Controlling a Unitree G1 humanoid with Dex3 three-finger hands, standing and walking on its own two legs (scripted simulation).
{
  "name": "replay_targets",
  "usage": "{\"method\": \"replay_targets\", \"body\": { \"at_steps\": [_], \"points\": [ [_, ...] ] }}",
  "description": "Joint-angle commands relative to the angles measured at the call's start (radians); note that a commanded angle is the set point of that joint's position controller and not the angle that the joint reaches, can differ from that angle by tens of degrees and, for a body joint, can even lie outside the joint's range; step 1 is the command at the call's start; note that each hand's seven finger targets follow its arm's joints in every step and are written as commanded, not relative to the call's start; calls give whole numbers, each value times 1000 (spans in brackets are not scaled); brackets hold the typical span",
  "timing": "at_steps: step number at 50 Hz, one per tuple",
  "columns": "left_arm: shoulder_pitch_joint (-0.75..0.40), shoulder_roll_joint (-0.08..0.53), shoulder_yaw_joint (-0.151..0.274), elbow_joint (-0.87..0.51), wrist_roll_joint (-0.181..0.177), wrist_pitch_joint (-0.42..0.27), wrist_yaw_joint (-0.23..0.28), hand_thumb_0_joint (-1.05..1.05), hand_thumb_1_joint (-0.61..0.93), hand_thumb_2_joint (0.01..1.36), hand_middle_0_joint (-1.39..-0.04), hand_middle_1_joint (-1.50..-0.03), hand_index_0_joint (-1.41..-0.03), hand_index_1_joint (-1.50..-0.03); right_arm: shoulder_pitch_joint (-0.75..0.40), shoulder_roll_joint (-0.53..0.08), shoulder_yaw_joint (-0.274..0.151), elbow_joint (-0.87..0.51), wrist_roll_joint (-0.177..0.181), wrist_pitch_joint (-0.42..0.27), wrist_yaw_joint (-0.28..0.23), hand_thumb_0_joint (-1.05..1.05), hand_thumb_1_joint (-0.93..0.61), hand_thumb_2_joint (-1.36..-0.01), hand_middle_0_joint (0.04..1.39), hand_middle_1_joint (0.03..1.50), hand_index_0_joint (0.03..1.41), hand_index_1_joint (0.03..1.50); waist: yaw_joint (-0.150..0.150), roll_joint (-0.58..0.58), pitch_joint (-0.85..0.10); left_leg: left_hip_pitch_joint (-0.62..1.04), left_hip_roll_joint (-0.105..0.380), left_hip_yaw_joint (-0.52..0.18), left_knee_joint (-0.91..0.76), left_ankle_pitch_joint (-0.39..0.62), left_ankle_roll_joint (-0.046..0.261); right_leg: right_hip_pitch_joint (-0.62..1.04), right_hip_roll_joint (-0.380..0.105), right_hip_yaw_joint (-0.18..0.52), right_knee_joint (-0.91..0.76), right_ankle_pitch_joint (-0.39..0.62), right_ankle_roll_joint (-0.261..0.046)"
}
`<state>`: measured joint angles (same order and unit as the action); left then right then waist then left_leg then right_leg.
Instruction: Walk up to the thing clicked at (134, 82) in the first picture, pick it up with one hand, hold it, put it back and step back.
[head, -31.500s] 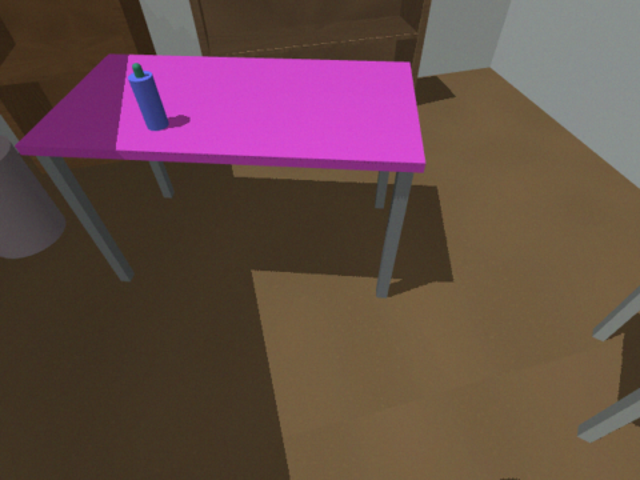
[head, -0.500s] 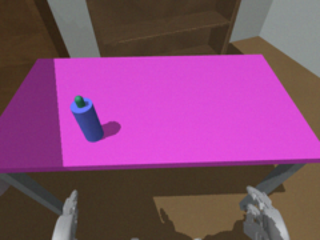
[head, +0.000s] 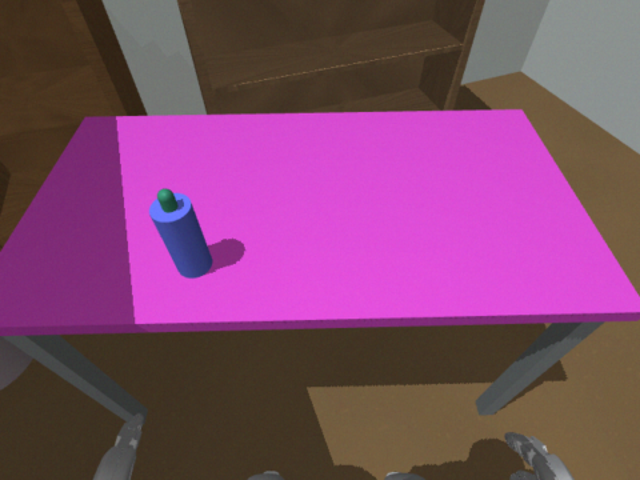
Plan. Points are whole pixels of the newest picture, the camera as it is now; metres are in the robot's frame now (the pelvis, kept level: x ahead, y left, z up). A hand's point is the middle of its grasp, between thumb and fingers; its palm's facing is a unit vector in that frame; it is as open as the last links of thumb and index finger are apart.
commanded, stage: home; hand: left
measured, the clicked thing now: (181, 231) +0.48 +0.23 +0.01
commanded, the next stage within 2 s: stand in 0.04 s
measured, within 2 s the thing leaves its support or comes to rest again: neither
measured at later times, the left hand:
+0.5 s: hand out of the picture +0.04 +0.24 -0.12, palm faces -0.02 -0.94 -0.34, open 11.7 cm
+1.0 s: hand out of the picture +0.06 +0.25 -0.11, palm faces -0.03 -0.94 -0.34, open 7.4 cm
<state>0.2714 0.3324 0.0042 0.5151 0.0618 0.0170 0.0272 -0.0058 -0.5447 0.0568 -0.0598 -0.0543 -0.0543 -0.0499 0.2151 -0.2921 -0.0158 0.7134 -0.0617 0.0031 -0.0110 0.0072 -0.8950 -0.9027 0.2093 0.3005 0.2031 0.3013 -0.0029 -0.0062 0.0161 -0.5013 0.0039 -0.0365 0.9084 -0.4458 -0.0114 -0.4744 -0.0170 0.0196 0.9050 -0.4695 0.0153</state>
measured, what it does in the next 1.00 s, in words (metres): rises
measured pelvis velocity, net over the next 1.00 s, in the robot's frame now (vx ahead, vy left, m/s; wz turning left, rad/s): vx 0.00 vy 0.00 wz -0.01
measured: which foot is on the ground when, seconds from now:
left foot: down 0.00-1.00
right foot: down 0.00-1.00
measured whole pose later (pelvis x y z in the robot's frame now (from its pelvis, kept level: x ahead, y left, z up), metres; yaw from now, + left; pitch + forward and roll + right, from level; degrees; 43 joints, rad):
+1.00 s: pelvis +0.00 +0.00 +0.05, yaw +0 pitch -4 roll +0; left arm 0.13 0.33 0.00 1.15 0.02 -0.01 0.01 0.01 0.89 0.90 -0.21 -0.30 -0.20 -0.30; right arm 0.14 -0.32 -0.02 1.16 -0.02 0.00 0.00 0.00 -0.90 -0.90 0.21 0.30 0.20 0.30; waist 0.00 0.00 0.07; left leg -0.13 0.01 -0.03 0.38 -0.18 -0.02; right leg -0.12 -0.02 0.02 0.38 -0.21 0.02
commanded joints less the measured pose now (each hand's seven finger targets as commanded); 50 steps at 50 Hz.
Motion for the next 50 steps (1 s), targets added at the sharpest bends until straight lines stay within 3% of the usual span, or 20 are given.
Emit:
{"method": "replay_targets", "body": {
  "at_steps": [1,4,7,9,10,13,18,22,26,33,42,50],
  "points": [
    [-19,169,76,20,-14,-61,0,0,-602,26,-44,-46,-43,-46,-30,-183,-80,-35,16,-49,-3,0,-898,-901,200,301,200,300,11,-7,-132,138,38,-71,-180,241,84,89,-52,95,-190,254,-98],
    [-51,182,74,100,-12,-64,3,0,-611,20,-42,-45,-42,-45,-41,-180,-79,15,14,-41,-1,0,-898,-901,200,300,200,300,4,-18,-71,125,31,-73,-214,174,83,86,-65,122,-263,187,-97],
    [-59,189,73,169,-21,-66,3,0,-596,29,-44,-47,-44,-47,-28,-195,-80,69,15,-42,-1,0,-898,-901,200,300,200,300,1,21,-61,172,51,-97,-269,212,87,102,-55,98,-269,222,-87],
    [-42,180,69,219,-31,-62,5,0,-436,189,-200,-207,-200,-207,-38,-211,-79,99,15,-44,-3,0,-900,-900,200,300,200,300,16,66,-63,189,84,-144,-330,236,95,132,-35,63,-251,244,-72],
    [-32,176,67,246,-34,-61,5,0,-356,269,-200,-287,-200,-287,-50,-217,-78,114,17,-44,-4,0,-900,-900,200,300,200,300,25,79,-54,190,96,-158,-359,229,98,147,-31,55,-257,241,-68],
    [-34,187,63,310,-33,-57,3,0,-116,509,-200,-300,-200,-301,-61,-221,-74,157,22,-39,-8,0,-900,-900,200,300,200,300,21,57,-25,200,86,-133,-393,195,76,177,-45,74,-331,232,-74],
    [-53,195,54,396,-38,-55,4,0,284,900,-200,-300,-200,-301,-67,-216,-63,228,30,-36,-10,0,-900,-900,200,300,200,300,8,35,-11,274,81,-104,-436,251,56,212,-70,87,-427,291,-66],
    [-88,202,46,446,-41,-59,4,0,604,900,-200,-300,-200,-301,-54,-212,-54,277,38,-30,-10,0,-900,-900,200,300,200,300,-11,-18,8,316,69,-73,-466,267,43,233,-91,104,-506,299,-59],
    [-102,192,42,487,-44,-56,3,0,900,900,-200,-300,-200,-301,-86,-219,-51,309,37,-29,-7,0,-900,-900,200,300,200,300,2,14,28,313,85,-88,-534,228,41,264,-80,80,-537,242,-47],
    [-128,196,39,539,-42,-54,-3,0,900,900,-200,-300,-200,-301,-93,-216,-46,353,41,-25,-2,0,-900,-900,200,300,200,300,0,-3,56,329,83,-78,-572,199,33,265,-87,87,-597,163,-39],
    [-157,201,39,575,-46,-53,-5,0,900,900,-200,-300,-200,-301,-105,-221,-38,380,44,-27,-3,0,-900,-900,200,300,200,300,6,24,26,330,95,-73,-605,243,30,332,-94,81,-591,265,-36],
    [-168,202,33,591,-49,-52,-4,0,900,900,-200,-300,-200,-301,-115,-240,-34,393,48,-33,-6,0,-900,-900,200,300,200,300,7,3,-11,384,108,-62,-602,380,30,356,-99,73,-592,372,-31]
  ]
}}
